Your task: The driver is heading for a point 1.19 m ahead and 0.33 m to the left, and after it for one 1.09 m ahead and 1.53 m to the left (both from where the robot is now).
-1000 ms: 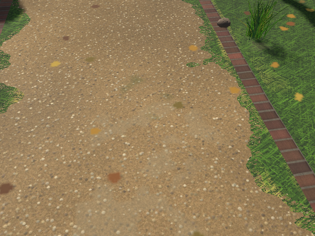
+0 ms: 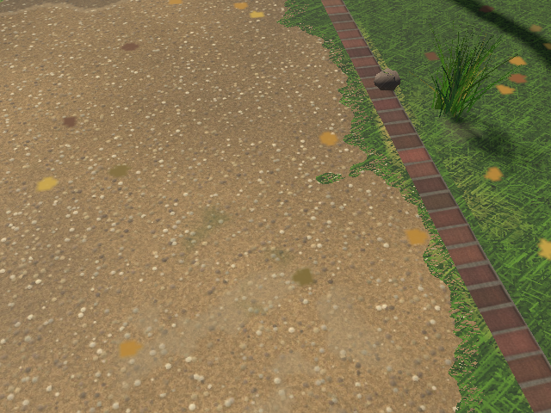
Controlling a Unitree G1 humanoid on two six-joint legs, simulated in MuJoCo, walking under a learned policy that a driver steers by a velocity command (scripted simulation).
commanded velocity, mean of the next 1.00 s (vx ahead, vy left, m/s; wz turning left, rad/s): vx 0.50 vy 0.00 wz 0.32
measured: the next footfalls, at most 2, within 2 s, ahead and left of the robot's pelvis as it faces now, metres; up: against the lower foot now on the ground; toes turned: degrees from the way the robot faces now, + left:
right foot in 0.28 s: +0.35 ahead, -0.16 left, +0.00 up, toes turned -2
left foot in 0.84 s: +0.61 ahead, +0.11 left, +0.00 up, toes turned +20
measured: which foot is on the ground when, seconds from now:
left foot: down 0.00-0.30, up 0.32-0.82, down 0.84-1.00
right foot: up 0.00-0.26, down 0.28-0.86, up 0.88-1.00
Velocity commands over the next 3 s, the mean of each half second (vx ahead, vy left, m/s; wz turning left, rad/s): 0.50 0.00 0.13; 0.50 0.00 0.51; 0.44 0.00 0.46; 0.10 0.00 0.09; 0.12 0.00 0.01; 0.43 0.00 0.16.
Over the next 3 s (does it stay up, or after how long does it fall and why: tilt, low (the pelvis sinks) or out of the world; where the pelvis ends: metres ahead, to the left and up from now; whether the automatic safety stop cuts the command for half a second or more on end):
stays up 1.09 0.30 -0.03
